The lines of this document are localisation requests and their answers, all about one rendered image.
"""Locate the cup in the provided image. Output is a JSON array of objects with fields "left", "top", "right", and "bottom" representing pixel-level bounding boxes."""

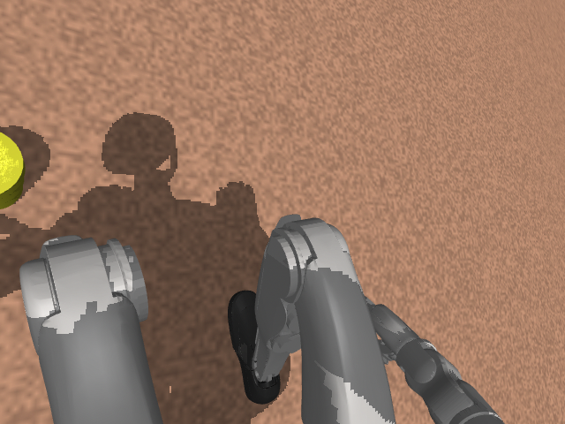
[{"left": 0, "top": 132, "right": 25, "bottom": 209}]

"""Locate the right robot arm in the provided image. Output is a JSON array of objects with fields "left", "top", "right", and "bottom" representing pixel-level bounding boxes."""
[{"left": 395, "top": 338, "right": 505, "bottom": 424}]

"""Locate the right robot foot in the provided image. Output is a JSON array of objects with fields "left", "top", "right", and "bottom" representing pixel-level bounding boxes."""
[{"left": 228, "top": 291, "right": 280, "bottom": 405}]

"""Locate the right robot hand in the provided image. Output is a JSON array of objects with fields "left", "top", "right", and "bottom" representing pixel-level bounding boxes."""
[{"left": 365, "top": 296, "right": 420, "bottom": 365}]

